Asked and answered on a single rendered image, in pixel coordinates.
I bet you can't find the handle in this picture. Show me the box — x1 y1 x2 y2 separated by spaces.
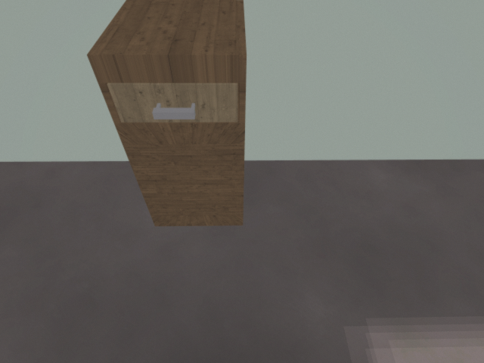
152 103 196 119

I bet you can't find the cabinet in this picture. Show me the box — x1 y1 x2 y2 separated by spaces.
87 0 247 226

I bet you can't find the drawer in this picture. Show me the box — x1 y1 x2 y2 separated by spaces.
107 83 237 123

